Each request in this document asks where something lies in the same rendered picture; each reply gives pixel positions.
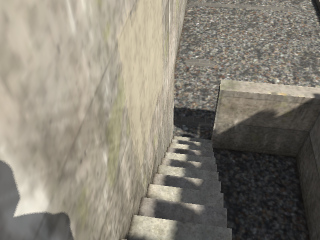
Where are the stairs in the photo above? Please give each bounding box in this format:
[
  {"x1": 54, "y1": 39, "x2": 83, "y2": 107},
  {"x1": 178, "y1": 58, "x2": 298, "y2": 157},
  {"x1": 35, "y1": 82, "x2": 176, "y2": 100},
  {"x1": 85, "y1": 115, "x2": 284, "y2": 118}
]
[{"x1": 119, "y1": 136, "x2": 232, "y2": 240}]

